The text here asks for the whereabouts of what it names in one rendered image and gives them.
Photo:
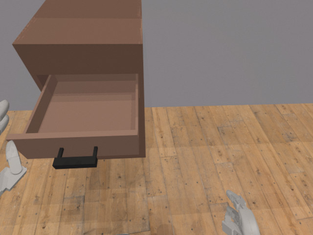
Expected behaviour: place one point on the robot left hand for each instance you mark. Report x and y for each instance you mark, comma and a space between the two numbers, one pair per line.
9, 177

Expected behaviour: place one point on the drawer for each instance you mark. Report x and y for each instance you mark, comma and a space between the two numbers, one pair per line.
77, 112

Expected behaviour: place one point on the robot right hand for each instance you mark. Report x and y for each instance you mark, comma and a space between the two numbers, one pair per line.
244, 220

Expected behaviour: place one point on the cabinet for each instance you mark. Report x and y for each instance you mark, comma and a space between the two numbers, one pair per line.
86, 37

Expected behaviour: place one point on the handle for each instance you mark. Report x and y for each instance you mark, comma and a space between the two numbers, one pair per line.
75, 162

